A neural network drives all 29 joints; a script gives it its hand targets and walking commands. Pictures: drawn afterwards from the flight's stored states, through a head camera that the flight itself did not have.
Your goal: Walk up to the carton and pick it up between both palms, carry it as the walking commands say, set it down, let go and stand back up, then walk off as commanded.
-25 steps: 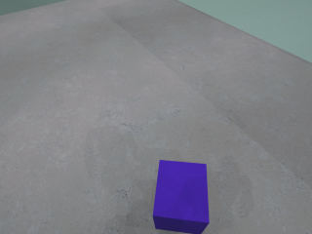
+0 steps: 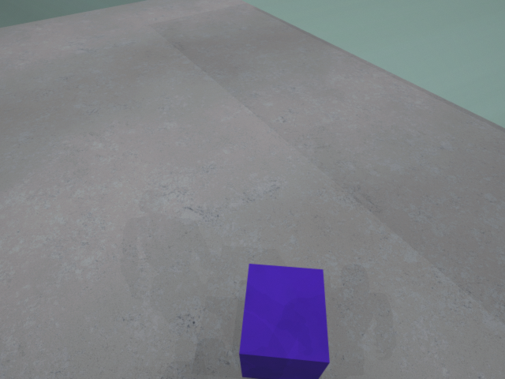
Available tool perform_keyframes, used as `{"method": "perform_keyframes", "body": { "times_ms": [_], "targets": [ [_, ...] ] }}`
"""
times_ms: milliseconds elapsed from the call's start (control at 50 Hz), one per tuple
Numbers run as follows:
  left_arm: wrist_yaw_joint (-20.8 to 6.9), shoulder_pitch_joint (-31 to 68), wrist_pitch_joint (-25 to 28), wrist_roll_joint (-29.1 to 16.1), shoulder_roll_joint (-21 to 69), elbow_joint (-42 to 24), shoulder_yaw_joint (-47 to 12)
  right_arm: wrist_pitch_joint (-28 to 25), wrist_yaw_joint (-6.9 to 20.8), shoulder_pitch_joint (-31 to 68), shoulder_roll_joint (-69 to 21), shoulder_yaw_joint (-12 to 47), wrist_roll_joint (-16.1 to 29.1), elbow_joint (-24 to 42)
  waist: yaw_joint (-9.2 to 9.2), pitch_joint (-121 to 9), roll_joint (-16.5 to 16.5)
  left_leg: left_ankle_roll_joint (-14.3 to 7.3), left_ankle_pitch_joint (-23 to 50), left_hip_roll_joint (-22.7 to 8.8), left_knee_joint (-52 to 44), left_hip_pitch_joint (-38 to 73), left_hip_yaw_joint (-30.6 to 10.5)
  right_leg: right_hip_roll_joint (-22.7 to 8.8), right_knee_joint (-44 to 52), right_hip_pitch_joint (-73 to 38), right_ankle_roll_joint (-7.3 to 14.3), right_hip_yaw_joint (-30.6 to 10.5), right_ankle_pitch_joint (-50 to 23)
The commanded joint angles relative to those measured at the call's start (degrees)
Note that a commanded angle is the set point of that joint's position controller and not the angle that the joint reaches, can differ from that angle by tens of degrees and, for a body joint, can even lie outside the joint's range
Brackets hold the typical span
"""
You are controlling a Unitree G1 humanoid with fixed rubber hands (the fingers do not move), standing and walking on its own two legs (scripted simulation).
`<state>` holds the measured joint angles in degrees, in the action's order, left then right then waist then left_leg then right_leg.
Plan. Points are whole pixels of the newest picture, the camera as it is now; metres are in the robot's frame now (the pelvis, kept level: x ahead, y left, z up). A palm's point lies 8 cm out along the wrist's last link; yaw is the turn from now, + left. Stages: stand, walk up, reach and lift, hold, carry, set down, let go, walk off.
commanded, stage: stand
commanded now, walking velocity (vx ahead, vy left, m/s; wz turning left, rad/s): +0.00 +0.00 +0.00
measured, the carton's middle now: (281, 324) +0.43 -0.05 -0.63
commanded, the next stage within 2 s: reach and lift in 0.16 s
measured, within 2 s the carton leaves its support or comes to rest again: neither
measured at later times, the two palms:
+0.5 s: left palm (134, 375) +0.16 +0.23 -0.13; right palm out of the picture +0.15 -0.26 -0.13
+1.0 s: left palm (173, 311) +0.28 +0.20 -0.16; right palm (396, 333) +0.27 -0.26 -0.18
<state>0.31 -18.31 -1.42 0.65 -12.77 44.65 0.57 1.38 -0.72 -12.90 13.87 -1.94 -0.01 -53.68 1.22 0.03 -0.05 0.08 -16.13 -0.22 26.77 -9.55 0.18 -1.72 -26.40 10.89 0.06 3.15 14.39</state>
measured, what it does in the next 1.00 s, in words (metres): lowers itself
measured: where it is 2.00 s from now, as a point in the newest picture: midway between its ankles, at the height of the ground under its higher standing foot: outside the picture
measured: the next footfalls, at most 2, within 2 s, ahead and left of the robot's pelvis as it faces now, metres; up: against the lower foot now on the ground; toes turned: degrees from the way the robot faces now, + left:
none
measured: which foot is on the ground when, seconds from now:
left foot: down 0.00-1.00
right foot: down 0.00-1.00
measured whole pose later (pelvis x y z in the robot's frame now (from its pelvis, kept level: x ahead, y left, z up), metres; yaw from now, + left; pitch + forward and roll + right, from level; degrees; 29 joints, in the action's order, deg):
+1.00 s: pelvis -0.07 -0.01 -0.07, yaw -1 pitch +23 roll +1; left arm 1.0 26.0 -14.3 -3.2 -12.4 34.9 6.6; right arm 11.8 2.5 28.1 15.2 -10.5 -0.3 -43.2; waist 0.8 1.8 0.0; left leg 0.7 -21.3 -0.7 56.0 -57.7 1.6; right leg -1.8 -56.6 60.4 0.2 0.8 19.3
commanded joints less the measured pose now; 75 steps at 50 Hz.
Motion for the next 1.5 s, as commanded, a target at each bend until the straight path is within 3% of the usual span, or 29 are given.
{"method": "perform_keyframes", "body": {
  "times_ms": [0,140,160,180,200,220,240,300,340,380,420,440,500,600,640,720,840,860,940,1040,1060,1140,1240,1260,1360,1380,1400,1460,1480],
  "targets": [
    [0.4,-2.1,1.6,-0.4,-5.7,3.5,0.8,-1.7,-0.2,-2.1,5.0,0.6,-0.6,2.4,-0.50,2.3,1.9,-0.8,9.7,-5.1,-5.8,-3.3,-3.9,-4.2,6.3,-0.9,1.5,-4.9,-6.9],
    [0.5,-2.6,1.7,-0.5,-6.0,3.5,0.9,-1.8,-0.2,-1.8,4.8,0.6,-0.6,3.0,-0.55,1.3,1.1,-0.6,10.7,-4.7,-4.9,-2.8,-3.3,-4.7,6.3,-1.3,1.9,-5.5,-8.7],
    [-0.4,17.5,-2.2,-3.5,-7.4,-16.6,2.8,0.6,2.2,18.3,8.3,-0.6,1.3,23.1,-3.38,5.5,-2.6,-2.7,-6.1,0.0,3.7,-19.5,3.2,1.4,-4.6,11.1,1.0,-0.6,6.0],
    [-1.5,26.3,-5.1,-2.0,-6.5,-23.5,2.5,3.8,2.3,24.0,7.5,-0.2,-0.8,33.0,-3.13,5.7,-1.2,-1.8,-9.6,-0.1,3.9,-20.3,4.5,2.1,-5.4,9.2,0.9,0.6,10.1],
    [-1.3,27.3,-7.9,-2.2,-6.6,-24.3,2.1,6.8,2.6,22.9,7.3,-2.0,-1.5,30.8,-2.97,5.9,1.1,-1.3,-14.4,-1.0,3.1,-21.0,4.8,3.1,-7.1,7.4,-0.2,1.4,11.3],
    [-1.2,24.1,-11.0,-3.6,-6.4,-22.2,1.3,10.1,3.4,18.4,8.5,-2.6,-0.5,27.8,-3.55,4.8,3.0,-1.3,-15.9,-2.7,-0.1,-22.9,3.8,4.1,-9.3,2.0,-0.5,3.4,7.5],
    [-1.1,22.9,-13.2,-3.0,-8.0,-22.2,2.3,12.9,3.9,15.0,9.4,-4.1,-0.3,25.5,-3.19,3.8,5.9,-0.8,-14.9,-2.3,-1.5,-24.8,3.2,4.5,-10.5,-1.3,-0.9,3.4,4.2],
    [-1.3,16.3,-15.8,-1.2,-7.6,-21.3,3.7,17.3,4.2,3.2,9.5,-6.9,-3.4,22.3,-5.43,-2.6,6.1,0.1,-1.9,-0.8,1.2,-19.4,1.8,4.5,-11.0,-1.2,0.0,-0.3,-4.3],
    [-1.4,14.2,-14.6,1.8,-6.1,-19.5,4.8,15.4,3.7,2.1,7.0,-9.2,-5.4,22.6,-4.70,-6.7,3.7,0.2,10.3,1.2,5.7,-14.2,2.1,4.4,-10.5,2.6,0.4,-0.9,-9.6],
    [-1.9,14.8,-12.1,1.7,-3.3,-19.3,4.1,12.2,4.1,6.7,7.2,-9.1,-5.4,24.7,-3.01,-6.8,2.0,0.0,15.9,2.2,9.2,-14.8,1.8,4.4,-12.6,6.7,0.1,-2.0,-13.9],
    [-2.4,16.3,-9.8,1.2,-2.4,-18.3,4.2,9.2,4.6,11.5,7.0,-6.3,-3.5,25.8,-1.01,-9.2,2.3,0.1,17.2,2.7,11.8,-14.6,1.1,3.9,-14.6,9.2,-0.3,-2.2,-14.3],
    [-2.4,17.0,-8.9,0.6,-2.6,-17.6,4.6,8.2,4.6,13.3,7.3,-5.6,-3.1,25.7,-0.89,-10.3,1.8,0.2,17.4,3.1,13.0,-16.2,1.0,3.8,-15.8,9.6,-0.4,-2.4,-15.3],
    [-2.6,22.4,-6.5,-1.4,-3.6,-17.6,6.5,6.0,3.9,16.5,7.5,-5.2,-2.2,26.2,-2.18,-16.3,-0.5,0.3,16.2,3.1,16.5,-19.1,0.5,3.3,-19.1,11.7,-1.2,-2.9,-18.1],
    [-1.6,33.4,-6.3,-4.1,-3.5,-19.7,6.1,5.5,2.9,26.3,9.2,-7.2,-0.9,26.4,-4.13,-19.7,1.9,1.1,9.9,2.4,19.9,-24.0,0.7,3.8,-22.1,20.7,-1.0,-2.3,-9.1],
    [-1.3,36.4,-7.4,-5.5,-3.4,-19.8,5.9,6.4,2.8,29.3,10.5,-8.3,-0.8,26.1,-4.47,-20.9,1.2,1.2,6.2,2.2,20.3,-26.5,0.9,3.9,-22.8,22.7,-0.8,-2.0,-5.5],
    [0.0,41.1,-10.3,-5.3,-5.0,-17.4,7.7,8.8,2.6,35.9,12.4,-10.4,-0.7,23.3,-3.29,-22.5,1.8,1.5,-0.9,1.8,20.0,-29.3,1.3,3.6,-23.4,28.1,-0.9,-1.8,1.7],
    [1.2,51.1,-13.6,-6.2,-3.0,-12.6,7.7,11.3,3.1,47.8,14.2,-11.4,-0.5,16.8,-4.04,-19.1,1.5,1.8,-6.9,1.8,21.1,-35.3,1.4,3.7,-23.9,35.4,-0.2,-1.8,7.8],
    [1.5,54.2,-13.4,-5.9,-3.3,-12.5,7.8,10.9,3.4,51.5,14.3,-12.0,-0.5,16.7,-3.54,-18.7,1.7,2.0,-5.9,1.9,21.5,-36.3,1.5,3.8,-24.4,38.0,-0.2,-1.6,7.0],
    [2.3,57.0,-11.5,-6.7,-1.7,-11.1,8.5,8.2,3.3,55.5,15.7,-14.1,-0.8,14.7,-4.41,-27.7,0.3,2.7,2.5,2.5,24.7,-36.5,1.5,4.3,-26.3,38.9,-0.4,-1.7,-1.4],
    [3.2,60.5,-7.7,-7.6,-1.7,-11.1,9.3,4.1,3.5,60.0,16.6,-15.0,0.7,12.7,-3.67,-40.5,0.0,3.3,15.6,3.3,29.0,-38.7,1.0,5.3,-29.4,38.6,-0.3,-2.4,-15.7],
    [3.5,61.4,-6.6,-7.1,-2.7,-12.3,10.2,3.2,3.5,62.1,16.7,-15.0,1.1,14.0,-2.73,-43.6,0.0,3.3,17.5,3.4,29.7,-39.6,1.0,5.3,-30.4,38.2,-0.3,-2.6,-18.2],
    [3.8,64.9,-4.8,-7.5,-3.4,-12.3,10.6,1.4,3.8,65.9,17.7,-16.3,0.7,12.7,-3.61,-51.2,-0.7,3.4,21.8,3.6,31.3,-43.4,1.0,5.5,-32.0,36.8,-0.4,-3.2,-26.1],
    [3.2,70.7,-4.4,-7.4,-3.0,-10.7,11.0,0.9,4.7,70.6,18.5,-18.1,-0.5,9.7,-4.70,-50.7,-0.7,3.6,20.3,3.8,31.6,-49.0,0.9,5.8,-32.1,39.7,-0.4,-3.1,-25.8],
    [3.2,71.1,-4.6,-7.3,-2.0,-8.2,11.1,0.9,4.9,70.5,18.4,-18.7,-0.8,7.2,-4.76,-48.0,0.6,3.7,19.9,3.7,31.5,-50.2,0.8,5.7,-32.4,42.8,-0.3,-3.0,-24.4],
    [2.7,76.5,-5.0,-6.0,-1.3,-6.7,12.1,0.3,6.1,77.9,18.7,-19.8,-1.1,7.3,-4.18,-51.4,0.5,3.0,20.0,3.5,32.5,-52.7,-0.2,5.7,-33.3,45.3,-0.2,-3.0,-23.3],
    [2.7,77.9,-4.8,-5.4,-1.7,-7.9,12.5,0.2,6.3,79.3,19.2,-20.5,-1.3,8.3,-3.94,-53.4,0.6,2.8,21.6,3.3,32.8,-51.6,-0.5,5.8,-33.7,45.7,-0.4,-2.7,-24.1],
    [2.6,77.4,-5.1,-5.3,-0.8,-6.8,12.7,0.3,6.4,79.1,19.6,-21.3,-2.2,7.5,-4.84,-54.8,-0.4,3.0,22.2,3.3,33.0,-52.4,-0.4,5.6,-33.7,44.2,-0.3,-2.8,-25.8],
    [2.8,78.5,-5.3,-4.6,0.3,-7.9,13.0,0.1,6.8,80.1,20.3,-22.9,-2.5,8.2,-5.34,-60.1,1.1,3.3,25.3,3.4,33.6,-50.6,-0.9,5.5,-34.3,44.1,-0.1,-2.8,-28.7],
    [3.0,78.6,-5.1,-3.9,-0.4,-8.4,14.0,0.1,6.8,79.8,20.3,-23.4,-2.4,9.0,-4.37,-61.7,2.0,3.3,26.5,3.6,33.7,-49.8,-0.6,5.6,-34.7,43.8,-0.1,-3.0,-30.0]
  ]
}}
